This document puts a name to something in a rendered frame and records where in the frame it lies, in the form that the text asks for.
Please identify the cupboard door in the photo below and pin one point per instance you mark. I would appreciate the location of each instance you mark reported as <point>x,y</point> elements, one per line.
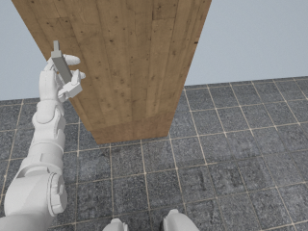
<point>134,53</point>

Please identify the left robot shin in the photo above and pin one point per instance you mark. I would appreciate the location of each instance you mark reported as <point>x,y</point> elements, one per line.
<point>115,220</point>

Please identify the left robot hand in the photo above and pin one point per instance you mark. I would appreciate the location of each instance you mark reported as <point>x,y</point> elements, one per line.
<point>51,85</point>

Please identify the handle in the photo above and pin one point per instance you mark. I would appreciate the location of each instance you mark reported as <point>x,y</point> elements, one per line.
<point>60,62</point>

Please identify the robot left upper arm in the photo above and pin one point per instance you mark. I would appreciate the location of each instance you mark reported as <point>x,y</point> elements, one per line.
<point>33,202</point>

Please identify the left robot forearm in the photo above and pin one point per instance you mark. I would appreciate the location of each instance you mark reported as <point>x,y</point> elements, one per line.
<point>46,151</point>

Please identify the robot shin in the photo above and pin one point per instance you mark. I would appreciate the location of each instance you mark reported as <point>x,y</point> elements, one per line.
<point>174,211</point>
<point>115,220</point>

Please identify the right robot shin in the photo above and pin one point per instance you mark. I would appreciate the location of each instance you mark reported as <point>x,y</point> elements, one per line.
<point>174,211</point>

